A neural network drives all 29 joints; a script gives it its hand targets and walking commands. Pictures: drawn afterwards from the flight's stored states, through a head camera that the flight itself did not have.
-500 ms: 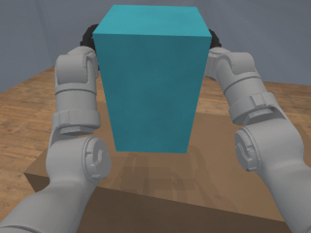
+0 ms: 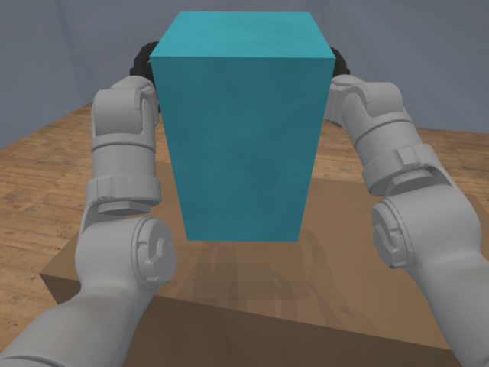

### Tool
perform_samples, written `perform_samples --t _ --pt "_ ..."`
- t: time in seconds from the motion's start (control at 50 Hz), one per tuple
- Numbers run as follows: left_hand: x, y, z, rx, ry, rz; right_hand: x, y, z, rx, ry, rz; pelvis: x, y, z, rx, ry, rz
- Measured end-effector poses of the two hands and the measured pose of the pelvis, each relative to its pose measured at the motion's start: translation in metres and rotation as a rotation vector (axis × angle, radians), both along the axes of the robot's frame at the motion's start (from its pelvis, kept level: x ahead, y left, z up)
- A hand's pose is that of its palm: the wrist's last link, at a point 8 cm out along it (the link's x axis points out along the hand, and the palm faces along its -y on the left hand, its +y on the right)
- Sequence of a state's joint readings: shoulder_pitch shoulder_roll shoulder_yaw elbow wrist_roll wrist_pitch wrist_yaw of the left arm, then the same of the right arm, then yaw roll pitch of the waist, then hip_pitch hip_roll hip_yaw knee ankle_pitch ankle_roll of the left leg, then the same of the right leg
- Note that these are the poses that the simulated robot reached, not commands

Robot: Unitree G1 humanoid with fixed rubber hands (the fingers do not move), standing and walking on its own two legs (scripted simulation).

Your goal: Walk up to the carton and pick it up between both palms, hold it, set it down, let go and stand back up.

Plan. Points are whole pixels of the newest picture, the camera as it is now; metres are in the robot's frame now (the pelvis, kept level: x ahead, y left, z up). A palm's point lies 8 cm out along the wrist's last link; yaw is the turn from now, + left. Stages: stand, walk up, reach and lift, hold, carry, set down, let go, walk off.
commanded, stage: hold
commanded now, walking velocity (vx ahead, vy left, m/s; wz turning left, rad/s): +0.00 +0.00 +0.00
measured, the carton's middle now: (243, 135) +0.36 -0.01 +0.28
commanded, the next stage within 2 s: set down in 1.80 s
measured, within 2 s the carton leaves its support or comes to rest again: neither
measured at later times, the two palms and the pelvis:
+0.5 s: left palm (145, 93) +0.37 +0.12 +0.35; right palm (338, 94) +0.36 -0.15 +0.34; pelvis +0.00 +0.00 +0.00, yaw +0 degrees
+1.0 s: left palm (141, 94) +0.37 +0.13 +0.34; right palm (335, 93) +0.36 -0.15 +0.34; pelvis +0.00 +0.00 +0.00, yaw +0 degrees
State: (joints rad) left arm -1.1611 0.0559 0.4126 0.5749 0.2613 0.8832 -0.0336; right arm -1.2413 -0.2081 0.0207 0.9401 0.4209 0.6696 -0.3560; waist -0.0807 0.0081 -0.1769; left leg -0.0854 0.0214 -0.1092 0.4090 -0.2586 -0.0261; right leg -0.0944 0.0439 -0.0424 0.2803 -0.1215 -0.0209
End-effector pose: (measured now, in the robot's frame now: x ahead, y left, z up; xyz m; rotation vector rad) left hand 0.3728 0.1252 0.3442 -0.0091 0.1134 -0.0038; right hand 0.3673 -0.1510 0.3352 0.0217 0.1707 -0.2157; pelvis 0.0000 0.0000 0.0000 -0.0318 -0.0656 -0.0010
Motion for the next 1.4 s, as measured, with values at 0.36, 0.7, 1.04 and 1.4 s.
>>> perform_samples --t 0.36,0.7,1.04,1.4 --pt "-0.0054 -0.0008 -0.0010 -0.013 -0.007 0.001 -0.0057 -0.0007 0.0008 0.006 -0.006 -0.003 -0.0013 -0.0012 -0.0004 -0.002 -0.010 0.002" --pt "-0.0013 -0.0013 -0.0015 -0.003 0.013 0.003 -0.0020 -0.0011 -0.0043 0.003 0.016 0.000 -0.0035 -0.0026 0.0002 0.003 0.006 0.000" --pt "-0.0057 0.0042 0.0016 -0.011 -0.001 0.012 -0.0040 0.0042 0.0026 0.006 0.003 0.007 -0.0026 -0.0021 -0.0003 -0.001 0.000 0.007" --pt "-0.0018 0.0013 -0.0021 0.001 0.008 0.011 -0.0012 0.0015 -0.0028 0.008 0.015 0.005 -0.0020 0.0002 0.0001 -0.001 0.006 0.006"
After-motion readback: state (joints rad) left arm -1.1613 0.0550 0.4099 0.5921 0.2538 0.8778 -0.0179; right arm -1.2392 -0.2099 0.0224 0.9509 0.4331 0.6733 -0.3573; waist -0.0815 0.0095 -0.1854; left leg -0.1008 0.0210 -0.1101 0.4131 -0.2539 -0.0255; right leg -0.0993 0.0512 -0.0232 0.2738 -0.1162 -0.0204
